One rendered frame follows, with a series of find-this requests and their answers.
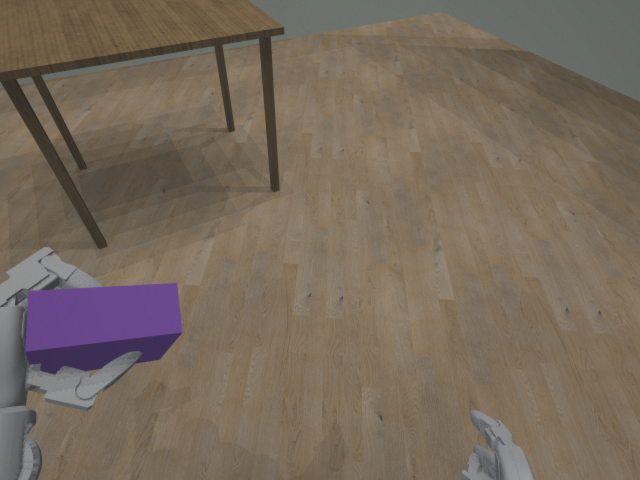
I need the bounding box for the left robot forearm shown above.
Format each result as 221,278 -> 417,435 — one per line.
0,406 -> 42,480

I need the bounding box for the robot right hand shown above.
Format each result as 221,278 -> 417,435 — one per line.
462,410 -> 536,480

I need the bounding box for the robot left hand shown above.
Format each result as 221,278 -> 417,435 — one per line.
0,247 -> 143,411

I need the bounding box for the table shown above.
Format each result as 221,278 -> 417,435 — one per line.
0,0 -> 284,249

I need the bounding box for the sponge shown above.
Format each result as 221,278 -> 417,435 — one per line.
25,283 -> 182,374

